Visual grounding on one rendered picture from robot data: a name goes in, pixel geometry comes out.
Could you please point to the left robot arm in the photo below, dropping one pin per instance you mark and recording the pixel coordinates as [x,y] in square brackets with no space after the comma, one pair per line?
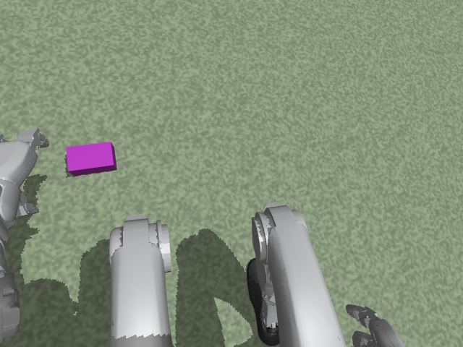
[9,297]

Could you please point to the right robot foot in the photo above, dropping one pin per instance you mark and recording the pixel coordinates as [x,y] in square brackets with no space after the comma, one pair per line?
[267,335]

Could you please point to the left robot hand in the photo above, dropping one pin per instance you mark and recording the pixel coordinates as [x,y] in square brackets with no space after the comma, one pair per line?
[17,160]

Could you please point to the small box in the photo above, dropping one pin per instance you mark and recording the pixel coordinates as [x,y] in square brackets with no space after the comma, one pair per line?
[90,159]

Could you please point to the right robot hand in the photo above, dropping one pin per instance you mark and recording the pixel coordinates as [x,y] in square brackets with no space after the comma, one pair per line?
[381,332]

